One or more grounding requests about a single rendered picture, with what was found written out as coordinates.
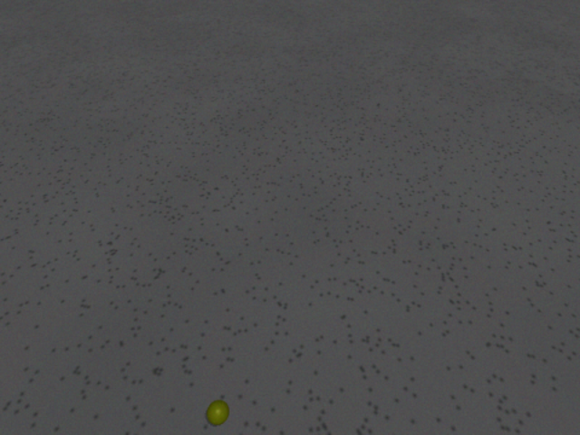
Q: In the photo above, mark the ball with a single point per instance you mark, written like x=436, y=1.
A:
x=217, y=412

